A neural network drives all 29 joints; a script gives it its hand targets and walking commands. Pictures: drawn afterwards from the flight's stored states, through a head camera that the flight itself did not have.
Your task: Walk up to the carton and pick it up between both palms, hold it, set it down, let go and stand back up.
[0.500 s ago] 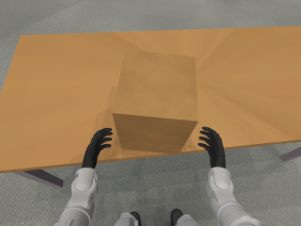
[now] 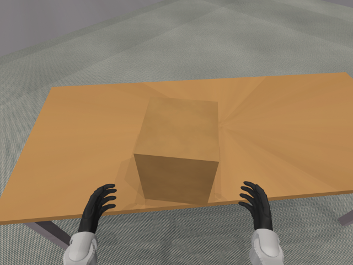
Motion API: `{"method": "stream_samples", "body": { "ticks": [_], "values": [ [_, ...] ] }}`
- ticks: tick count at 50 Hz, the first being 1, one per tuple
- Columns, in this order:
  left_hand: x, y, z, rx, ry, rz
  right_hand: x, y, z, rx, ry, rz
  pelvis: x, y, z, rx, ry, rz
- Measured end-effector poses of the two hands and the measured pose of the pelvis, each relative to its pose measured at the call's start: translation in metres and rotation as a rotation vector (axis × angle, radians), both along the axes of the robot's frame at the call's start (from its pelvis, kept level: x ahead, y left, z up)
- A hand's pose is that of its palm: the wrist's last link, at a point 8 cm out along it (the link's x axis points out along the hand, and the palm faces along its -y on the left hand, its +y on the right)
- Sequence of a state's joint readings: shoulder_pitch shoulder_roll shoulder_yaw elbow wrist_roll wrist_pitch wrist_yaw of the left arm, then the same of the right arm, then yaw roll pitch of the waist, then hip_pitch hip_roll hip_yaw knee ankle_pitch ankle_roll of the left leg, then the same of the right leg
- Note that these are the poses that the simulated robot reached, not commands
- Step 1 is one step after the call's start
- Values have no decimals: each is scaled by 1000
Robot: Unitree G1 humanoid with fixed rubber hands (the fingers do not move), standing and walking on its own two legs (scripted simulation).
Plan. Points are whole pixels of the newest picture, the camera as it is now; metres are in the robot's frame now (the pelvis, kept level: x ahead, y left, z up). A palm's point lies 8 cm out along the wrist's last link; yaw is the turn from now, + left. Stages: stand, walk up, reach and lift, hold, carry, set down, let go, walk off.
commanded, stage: set down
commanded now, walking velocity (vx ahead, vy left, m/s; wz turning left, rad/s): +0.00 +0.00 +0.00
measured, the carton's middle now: (179, 152) +0.47 +0.02 -0.07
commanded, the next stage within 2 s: none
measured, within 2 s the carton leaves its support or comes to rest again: neither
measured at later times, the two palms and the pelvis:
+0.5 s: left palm (80, 234) +0.23 +0.24 -0.04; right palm (263, 224) +0.24 -0.17 -0.05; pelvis +0.02 -0.01 +0.01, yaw +0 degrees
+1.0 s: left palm (80, 244) +0.21 +0.24 -0.04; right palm (266, 223) +0.25 -0.18 -0.05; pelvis +0.04 -0.02 +0.02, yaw +0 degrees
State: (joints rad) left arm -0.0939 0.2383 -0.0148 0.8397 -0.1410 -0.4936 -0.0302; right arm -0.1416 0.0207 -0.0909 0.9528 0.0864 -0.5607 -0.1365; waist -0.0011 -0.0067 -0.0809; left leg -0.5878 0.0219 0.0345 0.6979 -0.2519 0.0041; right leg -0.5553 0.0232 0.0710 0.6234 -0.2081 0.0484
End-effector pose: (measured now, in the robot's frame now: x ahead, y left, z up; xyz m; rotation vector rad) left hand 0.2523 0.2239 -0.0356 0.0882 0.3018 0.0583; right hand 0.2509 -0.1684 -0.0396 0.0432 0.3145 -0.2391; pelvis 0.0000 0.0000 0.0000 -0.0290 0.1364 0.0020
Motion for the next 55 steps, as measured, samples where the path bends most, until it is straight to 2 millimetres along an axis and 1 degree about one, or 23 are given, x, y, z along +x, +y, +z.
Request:
{"method": "stream_samples", "body": {
  "ticks": [4,11,18,27,32,41,55],
  "values": [
    [-7,10,1,-9,23,32,-4,-4,-5,15,45,-12,1,-4,2,6,-24,1],
    [-10,18,3,-3,45,43,2,-5,1,23,26,-10,5,-7,3,10,-48,1],
    [-15,17,1,-13,76,33,3,-3,0,22,43,4,11,-8,6,11,-79,2],
    [-28,18,-2,-22,116,39,-9,-7,-8,19,100,-11,20,-8,10,11,-100,2],
    [-36,17,-2,-24,130,44,-14,-10,-7,18,105,-16,25,-9,12,11,-113,2],
    [-46,16,-5,-26,187,63,-9,-11,-4,29,110,4,33,-12,16,15,-130,2],
    [-45,11,-7,-32,258,70,-4,-14,-7,45,162,20,43,-17,19,20,-143,2]
  ]
}}
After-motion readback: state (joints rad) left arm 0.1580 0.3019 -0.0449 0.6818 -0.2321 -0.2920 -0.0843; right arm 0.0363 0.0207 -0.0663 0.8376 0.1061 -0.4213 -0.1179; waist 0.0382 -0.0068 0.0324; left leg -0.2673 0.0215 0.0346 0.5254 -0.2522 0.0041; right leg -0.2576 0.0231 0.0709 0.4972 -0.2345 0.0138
